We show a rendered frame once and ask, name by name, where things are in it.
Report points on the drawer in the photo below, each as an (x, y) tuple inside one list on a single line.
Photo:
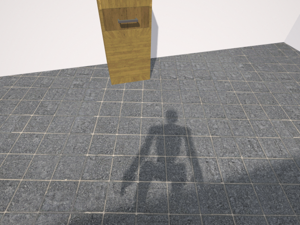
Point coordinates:
[(111, 16)]

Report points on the handle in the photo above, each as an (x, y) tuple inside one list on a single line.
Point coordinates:
[(128, 21)]

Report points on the cabinet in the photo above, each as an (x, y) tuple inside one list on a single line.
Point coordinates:
[(127, 51)]

